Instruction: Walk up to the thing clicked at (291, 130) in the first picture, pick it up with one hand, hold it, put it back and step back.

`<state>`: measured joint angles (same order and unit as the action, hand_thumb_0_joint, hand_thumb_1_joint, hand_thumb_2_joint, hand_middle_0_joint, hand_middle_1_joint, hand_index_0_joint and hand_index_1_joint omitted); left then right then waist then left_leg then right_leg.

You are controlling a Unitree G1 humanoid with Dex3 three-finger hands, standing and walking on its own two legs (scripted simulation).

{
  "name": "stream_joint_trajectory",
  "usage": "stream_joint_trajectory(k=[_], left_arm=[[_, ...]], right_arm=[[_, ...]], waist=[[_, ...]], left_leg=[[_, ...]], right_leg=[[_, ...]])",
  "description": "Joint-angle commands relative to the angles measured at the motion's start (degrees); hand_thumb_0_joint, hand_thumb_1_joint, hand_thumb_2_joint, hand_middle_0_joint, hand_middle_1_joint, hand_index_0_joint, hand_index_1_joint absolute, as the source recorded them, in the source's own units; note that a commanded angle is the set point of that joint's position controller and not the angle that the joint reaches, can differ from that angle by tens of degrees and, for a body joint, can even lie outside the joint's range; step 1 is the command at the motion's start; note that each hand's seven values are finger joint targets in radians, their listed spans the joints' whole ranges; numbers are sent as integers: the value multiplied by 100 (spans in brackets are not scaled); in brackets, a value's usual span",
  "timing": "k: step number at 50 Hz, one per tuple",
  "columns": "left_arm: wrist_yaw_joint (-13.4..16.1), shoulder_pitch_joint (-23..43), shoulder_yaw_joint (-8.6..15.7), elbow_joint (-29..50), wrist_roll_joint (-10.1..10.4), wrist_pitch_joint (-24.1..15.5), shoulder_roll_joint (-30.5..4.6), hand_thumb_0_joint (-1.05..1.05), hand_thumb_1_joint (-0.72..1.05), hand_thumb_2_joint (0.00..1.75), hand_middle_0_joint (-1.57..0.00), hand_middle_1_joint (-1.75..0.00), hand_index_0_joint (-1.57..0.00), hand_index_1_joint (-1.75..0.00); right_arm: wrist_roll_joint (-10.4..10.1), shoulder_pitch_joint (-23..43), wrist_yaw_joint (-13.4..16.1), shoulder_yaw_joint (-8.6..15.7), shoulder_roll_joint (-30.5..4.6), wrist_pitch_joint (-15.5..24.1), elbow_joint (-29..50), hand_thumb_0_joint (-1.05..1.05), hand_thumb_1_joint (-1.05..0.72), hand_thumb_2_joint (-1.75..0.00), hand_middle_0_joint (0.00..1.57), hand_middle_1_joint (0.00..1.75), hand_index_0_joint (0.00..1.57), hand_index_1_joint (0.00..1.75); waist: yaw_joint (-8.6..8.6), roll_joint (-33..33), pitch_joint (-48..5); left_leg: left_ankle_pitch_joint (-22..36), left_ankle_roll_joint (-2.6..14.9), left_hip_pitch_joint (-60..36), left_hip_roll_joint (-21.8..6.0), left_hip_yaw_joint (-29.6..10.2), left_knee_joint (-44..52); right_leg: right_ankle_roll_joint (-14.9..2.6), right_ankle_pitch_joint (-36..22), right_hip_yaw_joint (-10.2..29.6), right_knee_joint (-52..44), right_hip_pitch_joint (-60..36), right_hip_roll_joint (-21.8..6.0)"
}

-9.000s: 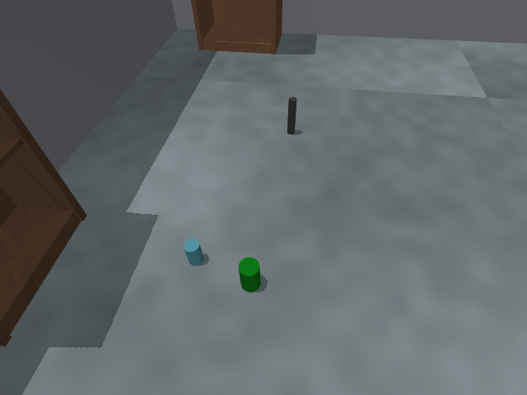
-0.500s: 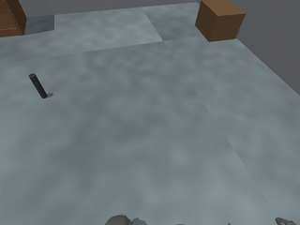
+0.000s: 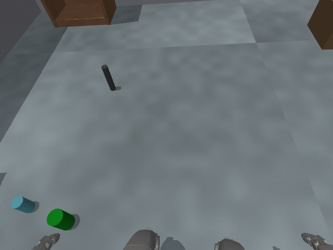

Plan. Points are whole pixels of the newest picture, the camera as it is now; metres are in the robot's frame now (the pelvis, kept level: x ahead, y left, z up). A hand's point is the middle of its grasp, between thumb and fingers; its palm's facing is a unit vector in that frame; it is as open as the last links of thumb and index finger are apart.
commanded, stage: walk up
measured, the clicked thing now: (109, 78) +1.34 +0.57 -0.62
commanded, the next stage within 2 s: stand in 1.24 s
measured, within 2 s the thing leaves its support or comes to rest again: neither
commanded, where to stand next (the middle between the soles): +0.07 +0.05 m, yaw +13 degrees
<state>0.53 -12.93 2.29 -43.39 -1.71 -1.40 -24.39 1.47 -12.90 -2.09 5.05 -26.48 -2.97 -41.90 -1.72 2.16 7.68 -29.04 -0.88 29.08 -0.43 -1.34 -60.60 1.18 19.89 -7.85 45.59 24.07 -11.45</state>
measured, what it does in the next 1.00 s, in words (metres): steps on the spot: left foot, then right foot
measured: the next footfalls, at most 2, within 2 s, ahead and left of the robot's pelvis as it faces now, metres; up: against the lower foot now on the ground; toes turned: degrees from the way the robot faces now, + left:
left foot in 0.10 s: +0.02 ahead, +0.16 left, +0.00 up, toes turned +13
right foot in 0.76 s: +0.08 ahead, -0.08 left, +0.00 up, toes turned +13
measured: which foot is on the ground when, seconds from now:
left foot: up 0.00-0.08, down 0.10-1.00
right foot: down 0.00-0.62, up 0.64-0.74, down 0.76-1.00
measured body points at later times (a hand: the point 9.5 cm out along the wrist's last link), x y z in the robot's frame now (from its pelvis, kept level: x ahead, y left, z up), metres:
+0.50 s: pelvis -0.01 +0.02 +0.00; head +0.02 +0.02 +0.45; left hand -0.01 +0.34 -0.10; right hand +0.16 -0.27 -0.11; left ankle -0.02 +0.15 -0.68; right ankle +0.05 -0.10 -0.71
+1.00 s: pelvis +0.00 +0.05 +0.03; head +0.01 +0.07 +0.47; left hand -0.02 +0.37 -0.11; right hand +0.18 -0.21 -0.09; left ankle -0.02 +0.15 -0.71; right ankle +0.04 -0.09 -0.71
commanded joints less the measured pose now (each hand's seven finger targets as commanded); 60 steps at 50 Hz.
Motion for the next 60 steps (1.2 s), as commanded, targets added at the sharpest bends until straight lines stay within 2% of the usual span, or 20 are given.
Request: stream_joint_trajectory(k=[1,4,5,6,7,10,16,18,19,20,22,28,29,30,31,32,36,38,41,60], left_arm=[[151,-68,670,291,20,-95,-1921,0,90,90,-20,-30,-20,-30],[126,31,514,258,83,9,-1652,0,90,90,-20,-30,-20,-30],[118,-125,397,228,149,55,-1326,0,90,90,-20,-30,-20,-30],[158,151,312,435,207,55,-1068,0,90,90,-20,-30,-20,-30],[269,622,420,303,135,20,-1516,0,90,90,-20,-30,-20,-30],[212,-67,410,-74,242,-39,-1309,0,90,90,-20,-30,-20,-30],[112,-376,408,-357,109,-108,-1075,0,90,90,-20,-30,-20,-30],[124,-366,545,-289,-47,-183,-1795,0,90,90,-20,-30,-20,-30],[90,79,609,-220,-32,-163,-2119,0,90,90,-20,-30,-20,-30],[68,303,595,-136,-23,-154,-1958,0,90,90,-20,-30,-20,-30],[52,503,467,-186,-32,-166,-1588,0,90,90,-20,-30,-20,-30],[-70,489,331,-372,34,29,-1215,0,90,90,-20,-30,-20,-30],[-71,317,231,-413,81,75,-898,0,90,90,-20,-30,-20,-30],[-85,290,142,-388,174,108,-598,0,90,90,-20,-30,-20,-30],[-19,509,307,-539,146,147,-1162,0,90,90,-20,-30,-20,-30],[-27,453,299,-593,150,150,-1205,0,90,90,-20,-30,-20,-30],[-13,-33,221,-998,208,26,-862,0,90,90,-20,-30,-20,-30],[1,1,198,-1142,151,-36,-908,0,90,90,-20,-30,-20,-30],[-43,655,127,-1026,162,-50,-1143,0,90,90,-20,-30,-20,-30],[-67,1140,-15,-1868,159,-39,-854,0,90,90,-20,-30,-20,-30]], right_arm=[[0,-218,34,337,-821,166,296,0,-90,-90,20,30,20,30],[8,-813,59,403,-947,275,-110,0,-90,-90,20,30,20,30],[80,-870,105,480,-1281,318,-123,0,-90,-90,20,30,20,30],[60,-656,110,598,-2080,318,70,0,-90,-90,20,30,20,30],[12,-645,141,615,-2162,319,-11,0,-90,-90,20,30,20,30],[-39,-142,277,321,-1358,327,61,0,-90,-90,20,30,20,30],[-157,304,286,127,-1102,288,40,0,-90,-90,20,30,20,30],[-215,295,307,-32,-594,273,102,0,-90,-90,20,30,20,30],[-148,194,412,92,-880,242,-14,0,-90,-90,20,30,20,30],[-129,51,405,168,-1107,255,-168,0,-90,-90,20,30,20,30],[-129,-140,302,216,-1089,289,-432,0,-90,-90,20,30,20,30],[-85,-477,217,113,-713,494,-924,0,-90,-90,20,30,20,30],[-16,-329,261,134,-883,540,-928,0,-90,-90,20,30,20,30],[29,-24,305,154,-1235,602,-753,0,-90,-90,20,30,20,30],[-38,163,313,211,-1621,583,-716,0,-90,-90,20,30,20,30],[-27,414,327,178,-1472,596,-695,0,-90,-90,20,30,20,30],[-68,636,338,-20,-1090,656,-902,0,-90,-90,20,30,20,30],[-132,707,319,-97,-913,610,-935,0,-90,-90,20,30,20,30],[-160,528,339,-132,-779,597,-1160,0,-90,-90,20,30,20,30],[-135,1383,255,-259,-671,577,-1944,0,-90,-90,20,30,20,30]], waist=[[-41,-1797,-1064],[333,-928,-1422],[453,49,-1293],[459,1648,-1062],[670,1160,-789],[166,633,-837],[-159,439,-977],[-253,-1130,-844],[-125,-1414,-693],[19,-1092,-480],[144,-779,-242],[268,-913,-801],[240,-279,-830],[149,742,-767],[318,418,-514],[157,115,-290],[-53,702,-893],[-83,376,-987],[240,-184,-957],[140,-149,-907]], left_leg=[[82,61,-187,17,322,1077],[948,254,-1741,370,379,2738],[860,609,-2338,-119,-732,3331],[1426,1464,-2159,-1543,-3389,3797],[1631,2043,-1435,-1948,-4031,3892],[4004,1442,-1751,-1086,-1927,2688],[3019,1048,-414,-687,-1489,2144],[1106,390,666,515,-690,624],[-808,321,315,305,-577,-95],[-692,287,183,119,-679,-342],[-34,268,61,63,-383,-60],[996,138,-1843,300,325,2913],[749,262,-2102,10,-465,3388],[-334,775,-1756,-1285,-2753,4127],[-864,1416,-682,-1758,-3339,4363],[-626,1423,-520,-1650,-2954,4287],[2513,1012,-1286,-1165,-1584,3279],[2947,654,-999,-913,-1120,2960],[1863,356,-1323,-472,-755,3282],[2323,231,-1886,-577,-634,4367]], right_leg=[[-1394,-1996,1125,-1265,-1100,-1214],[-797,-1083,417,94,-390,-852],[-423,-279,145,1136,583,-394],[-68,1787,55,1559,1817,649],[-136,2035,711,1840,1447,510],[-197,1159,798,1576,1124,384],[-392,-138,444,-1011,-1260,980],[-1083,401,3150,-2472,-1586,-750],[-1849,682,3978,-2813,-690,-1774],[-1930,803,3859,-2864,-455,-1759],[-1338,943,2373,-2511,-343,-816],[-859,575,1065,-1182,2,-152],[-608,725,832,-611,386,64],[-204,887,609,113,845,658],[-240,1500,974,525,307,675],[-259,1289,1086,684,186,598],[-299,472,832,-732,-546,710],[-321,-855,934,-1552,-1383,724],[-511,-1488,1323,-1533,-1153,336],[-198,-1221,1067,-2731,-1795,383]])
